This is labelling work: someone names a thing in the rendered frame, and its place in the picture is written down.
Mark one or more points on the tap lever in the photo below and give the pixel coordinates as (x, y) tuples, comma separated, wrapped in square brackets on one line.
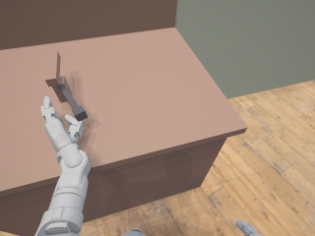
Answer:
[(78, 111)]

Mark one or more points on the left robot forearm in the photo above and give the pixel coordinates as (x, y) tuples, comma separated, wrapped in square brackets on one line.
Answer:
[(65, 212)]

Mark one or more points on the robot right hand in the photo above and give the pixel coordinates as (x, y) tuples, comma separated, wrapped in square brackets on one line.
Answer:
[(247, 229)]

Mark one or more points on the robot left shin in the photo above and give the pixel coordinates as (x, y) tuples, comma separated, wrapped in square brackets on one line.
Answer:
[(137, 230)]

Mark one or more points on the robot left hand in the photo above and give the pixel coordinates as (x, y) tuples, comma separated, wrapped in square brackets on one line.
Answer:
[(54, 128)]

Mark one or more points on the counter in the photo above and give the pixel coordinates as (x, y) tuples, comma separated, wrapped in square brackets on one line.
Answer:
[(156, 118)]

